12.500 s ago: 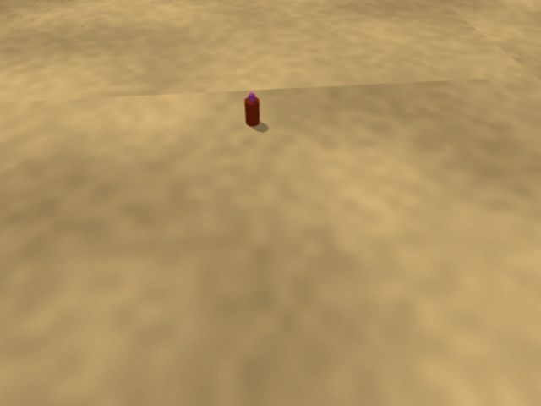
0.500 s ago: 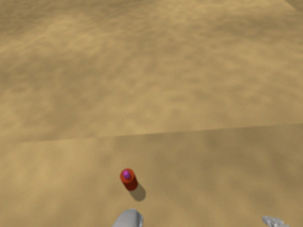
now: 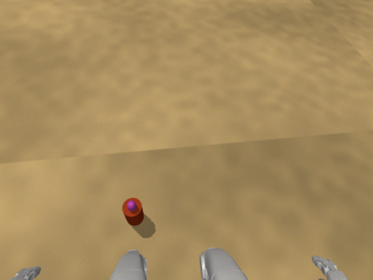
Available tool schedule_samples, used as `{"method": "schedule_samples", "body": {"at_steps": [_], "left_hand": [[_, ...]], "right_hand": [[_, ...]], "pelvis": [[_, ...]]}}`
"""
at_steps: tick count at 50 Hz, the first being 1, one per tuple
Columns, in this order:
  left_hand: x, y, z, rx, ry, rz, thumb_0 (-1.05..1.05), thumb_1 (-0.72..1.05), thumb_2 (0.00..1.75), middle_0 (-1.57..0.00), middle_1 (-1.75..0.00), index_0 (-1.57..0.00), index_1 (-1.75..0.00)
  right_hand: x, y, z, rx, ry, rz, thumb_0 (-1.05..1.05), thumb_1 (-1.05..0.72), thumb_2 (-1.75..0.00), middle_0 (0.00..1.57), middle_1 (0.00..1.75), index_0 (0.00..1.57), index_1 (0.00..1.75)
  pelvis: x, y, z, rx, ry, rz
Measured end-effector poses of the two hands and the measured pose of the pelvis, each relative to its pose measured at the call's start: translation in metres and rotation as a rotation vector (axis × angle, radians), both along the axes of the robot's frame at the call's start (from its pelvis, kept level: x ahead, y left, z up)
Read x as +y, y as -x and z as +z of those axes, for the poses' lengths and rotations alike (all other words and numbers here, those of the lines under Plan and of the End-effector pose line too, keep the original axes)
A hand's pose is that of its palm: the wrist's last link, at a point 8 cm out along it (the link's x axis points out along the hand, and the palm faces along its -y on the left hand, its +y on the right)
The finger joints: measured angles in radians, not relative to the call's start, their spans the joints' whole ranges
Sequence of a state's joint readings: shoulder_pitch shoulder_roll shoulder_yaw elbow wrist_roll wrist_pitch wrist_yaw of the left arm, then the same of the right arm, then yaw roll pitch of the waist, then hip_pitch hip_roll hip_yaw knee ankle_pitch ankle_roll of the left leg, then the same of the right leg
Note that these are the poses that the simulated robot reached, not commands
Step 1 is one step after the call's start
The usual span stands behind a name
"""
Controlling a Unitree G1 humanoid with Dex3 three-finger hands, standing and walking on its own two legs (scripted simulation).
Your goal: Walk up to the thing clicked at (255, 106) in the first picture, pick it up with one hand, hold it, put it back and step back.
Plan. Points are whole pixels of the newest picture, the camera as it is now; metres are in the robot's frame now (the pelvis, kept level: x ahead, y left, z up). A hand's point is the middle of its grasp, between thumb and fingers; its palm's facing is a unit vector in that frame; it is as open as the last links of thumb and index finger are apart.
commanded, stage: walk up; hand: left
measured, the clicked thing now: (133, 210) +0.43 +0.21 -0.63
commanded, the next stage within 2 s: stand in 1.64 s
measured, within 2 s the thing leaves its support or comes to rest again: neither
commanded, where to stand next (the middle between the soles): +0.08 -0.01 m, yaw +2 degrees
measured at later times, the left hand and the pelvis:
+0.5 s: hand out of the picture +0.00 +0.30 -0.09, palm faces -0.01 -0.82 -0.57, open 7.4 cm; pelvis +0.01 -0.02 +0.01, yaw -1 degrees
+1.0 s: hand out of the picture +0.12 +0.26 -0.18, palm faces -0.03 -0.94 -0.33, open 7.4 cm; pelvis +0.01 -0.01 -0.01, yaw +1 degrees
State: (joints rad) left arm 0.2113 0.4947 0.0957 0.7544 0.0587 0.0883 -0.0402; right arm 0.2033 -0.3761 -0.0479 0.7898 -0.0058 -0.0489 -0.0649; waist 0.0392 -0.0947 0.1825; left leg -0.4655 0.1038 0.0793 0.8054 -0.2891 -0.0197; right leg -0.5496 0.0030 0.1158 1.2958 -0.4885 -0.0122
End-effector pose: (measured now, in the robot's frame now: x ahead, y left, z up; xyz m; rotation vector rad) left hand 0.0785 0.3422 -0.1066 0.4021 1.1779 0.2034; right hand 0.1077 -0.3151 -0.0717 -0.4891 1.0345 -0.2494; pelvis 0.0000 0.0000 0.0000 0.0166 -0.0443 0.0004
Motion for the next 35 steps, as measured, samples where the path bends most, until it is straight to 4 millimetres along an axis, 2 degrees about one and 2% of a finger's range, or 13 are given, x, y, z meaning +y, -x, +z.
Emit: {"method": "schedule_samples", "body": {"at_steps": [4,7,9,12,15,18,22,26,28,31,33,35], "left_hand": [[-0.018,-0.009,-0.003,-0.014,0.014,-0.047,0.0,0.9,0.9,-0.2,-0.3,-0.2,-0.3],[-0.039,-0.005,-0.005,-0.02,0.02,-0.063,0.0,0.9,0.9,-0.2,-0.3,-0.2,-0.3],[-0.055,0.007,-0.005,-0.025,0.014,-0.051,0.0,0.9,0.9,-0.2,-0.3,-0.2,-0.3],[-0.074,0.035,0.0,0.005,0.005,-0.029,0.0,0.9,0.9,-0.2,-0.3,-0.2,-0.3],[-0.083,0.056,0.015,0.038,-0.003,0.001,0.0,0.9,0.9,-0.2,-0.3,-0.21,-0.3],[-0.075,0.07,0.034,0.044,-0.044,0.026,0.0,0.9,0.9,-0.21,-0.3,-0.21,-0.3],[-0.044,0.081,0.057,0.052,-0.137,0.064,0.0,0.89,0.9,-0.21,-0.3,-0.21,-0.3],[-0.004,0.078,0.069,0.06,-0.202,0.086,0.0,0.89,0.9,-0.21,-0.3,-0.21,-0.3],[0.016,0.07,0.066,0.059,-0.209,0.09,0.0,0.89,0.9,-0.21,-0.3,-0.21,-0.3],[0.042,0.051,0.045,0.062,-0.198,0.094,0.0,0.9,0.9,-0.2,-0.3,-0.21,-0.3],[0.046,0.035,0.03,0.056,-0.168,0.104,0.0,0.9,0.9,-0.2,-0.3,-0.2,-0.3],[0.041,0.019,0.019,0.049,-0.121,0.097,0.0,0.9,0.9,-0.2,-0.3,-0.2,-0.3]], "right_hand": [[-0.049,0.046,0.003,0.046,0.09,-0.052,0.01,-0.9,-0.9,0.21,0.3,0.21,0.3],[-0.086,0.075,-0.002,0.083,0.114,-0.086,0.01,-0.9,-0.9,0.21,0.3,0.21,0.3],[-0.105,0.088,-0.009,0.108,0.114,-0.11,0.01,-0.9,-0.9,0.21,0.3,0.21,0.3],[-0.11,0.097,-0.015,0.137,0.065,-0.143,0.01,-0.9,-0.9,0.2,0.3,0.2,0.3],[-0.101,0.094,-0.02,0.148,-0.01,-0.132,0.01,-0.91,-0.9,0.2,0.3,0.2,0.3],[-0.086,0.087,-0.026,0.165,-0.076,-0.099,0.01,-0.91,-0.9,0.2,0.3,0.2,0.3],[-0.06,0.071,-0.037,0.185,-0.148,-0.066,0.01,-0.91,-0.9,0.2,0.3,0.2,0.3],[-0.03,0.047,-0.045,0.187,-0.19,-0.049,0.01,-0.91,-0.9,0.2,0.3,0.2,0.3],[-0.013,0.032,-0.047,0.178,-0.193,-0.037,0.01,-0.91,-0.9,0.2,0.3,0.2,0.3],[0.009,0.009,-0.049,0.136,-0.169,-0.027,0.01,-0.91,-0.9,0.21,0.3,0.2,0.3],[0.022,-0.001,-0.048,0.106,-0.152,-0.011,0.01,-0.91,-0.9,0.21,0.3,0.2,0.3],[0.033,-0.008,-0.04,0.093,-0.145,-0.007,0.01,-0.9,-0.9,0.21,0.3,0.2,0.3]], "pelvis": [[-0.015,0.014,-0.008,0.004,-0.006,-0.034],[-0.033,0.022,-0.015,0.011,-0.003,-0.042],[-0.045,0.025,-0.018,-0.004,0.026,-0.038],[-0.054,0.023,-0.011,-0.004,0.007,-0.042],[-0.053,0.018,0.002,-0.002,0.008,-0.042],[-0.048,0.011,0.011,-0.002,0.009,-0.037],[-0.035,0.001,0.015,-0.001,0.013,-0.024],[-0.016,-0.01,0.012,0.005,0.016,-0.004],[-0.004,-0.017,0.007,0.009,0.017,0.006],[0.015,-0.025,-0.005,0.001,-0.016,0.01],[0.024,-0.026,-0.008,-0.009,-0.01,0.011],[0.029,-0.029,-0.005,-0.004,0.012,0.022]]}}
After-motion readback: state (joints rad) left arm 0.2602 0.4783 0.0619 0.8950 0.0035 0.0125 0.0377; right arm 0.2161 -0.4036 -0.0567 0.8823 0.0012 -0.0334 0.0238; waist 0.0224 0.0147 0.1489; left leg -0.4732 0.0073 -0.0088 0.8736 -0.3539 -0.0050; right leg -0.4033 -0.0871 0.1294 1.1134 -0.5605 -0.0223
